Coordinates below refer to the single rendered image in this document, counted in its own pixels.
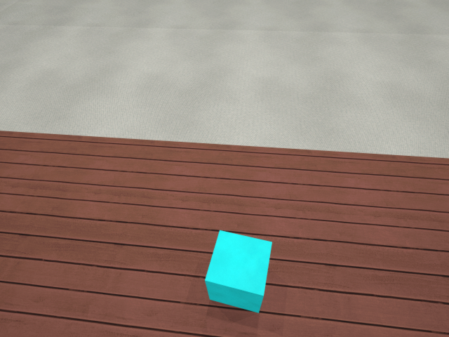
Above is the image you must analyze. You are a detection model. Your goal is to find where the carton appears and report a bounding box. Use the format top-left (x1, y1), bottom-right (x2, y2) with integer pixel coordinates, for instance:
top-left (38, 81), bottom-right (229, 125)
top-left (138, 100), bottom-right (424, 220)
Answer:
top-left (205, 230), bottom-right (272, 313)

